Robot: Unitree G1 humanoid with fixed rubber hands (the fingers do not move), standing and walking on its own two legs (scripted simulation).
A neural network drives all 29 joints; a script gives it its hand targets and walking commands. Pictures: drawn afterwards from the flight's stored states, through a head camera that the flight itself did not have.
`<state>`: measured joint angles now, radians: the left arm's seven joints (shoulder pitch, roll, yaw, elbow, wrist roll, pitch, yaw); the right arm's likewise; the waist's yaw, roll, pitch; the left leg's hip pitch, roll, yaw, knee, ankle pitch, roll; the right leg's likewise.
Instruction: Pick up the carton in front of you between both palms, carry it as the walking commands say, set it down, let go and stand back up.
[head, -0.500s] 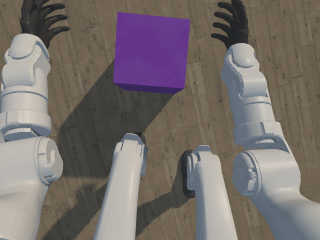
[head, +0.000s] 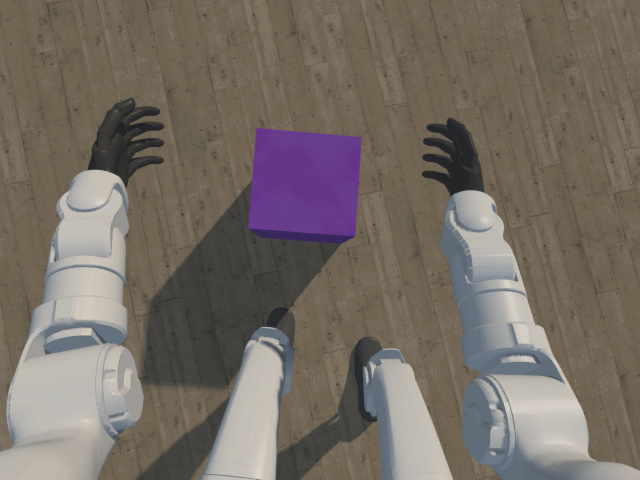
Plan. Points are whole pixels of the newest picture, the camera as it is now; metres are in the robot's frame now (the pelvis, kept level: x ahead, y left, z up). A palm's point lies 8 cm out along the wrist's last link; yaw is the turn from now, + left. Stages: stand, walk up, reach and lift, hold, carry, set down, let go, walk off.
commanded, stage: let go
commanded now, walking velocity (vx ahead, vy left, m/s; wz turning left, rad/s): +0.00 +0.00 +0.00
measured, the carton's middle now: (304, 193) +0.50 +0.07 -0.54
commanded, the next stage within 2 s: stand in 1.10 s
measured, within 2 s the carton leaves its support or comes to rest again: neither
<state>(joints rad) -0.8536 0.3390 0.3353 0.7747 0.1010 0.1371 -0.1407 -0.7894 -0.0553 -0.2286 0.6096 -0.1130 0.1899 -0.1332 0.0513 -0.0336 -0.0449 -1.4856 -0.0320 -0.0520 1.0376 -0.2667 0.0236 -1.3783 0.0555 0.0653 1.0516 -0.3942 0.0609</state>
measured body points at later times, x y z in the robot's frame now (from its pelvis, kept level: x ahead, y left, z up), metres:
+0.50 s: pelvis +0.06 -0.02 +0.09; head +0.18 -0.01 +0.53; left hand +0.28 +0.24 +0.00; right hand +0.31 -0.22 +0.00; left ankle +0.08 +0.10 -0.63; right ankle +0.03 -0.15 -0.63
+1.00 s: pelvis +0.08 -0.04 +0.11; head +0.09 -0.03 +0.56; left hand +0.24 +0.20 +0.03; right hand +0.26 -0.26 +0.04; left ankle +0.08 +0.10 -0.63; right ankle +0.03 -0.15 -0.63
